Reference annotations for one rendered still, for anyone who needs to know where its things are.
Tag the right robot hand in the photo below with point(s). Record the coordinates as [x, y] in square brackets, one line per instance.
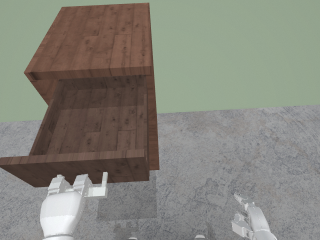
[247, 224]

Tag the cabinet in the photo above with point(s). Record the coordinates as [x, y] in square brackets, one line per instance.
[99, 41]

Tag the robot right forearm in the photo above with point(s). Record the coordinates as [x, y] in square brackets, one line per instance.
[263, 235]

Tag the drawer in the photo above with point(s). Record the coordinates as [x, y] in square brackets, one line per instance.
[92, 125]

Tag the left robot hand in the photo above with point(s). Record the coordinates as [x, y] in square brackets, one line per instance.
[61, 211]

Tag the handle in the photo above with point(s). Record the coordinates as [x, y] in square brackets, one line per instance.
[94, 192]

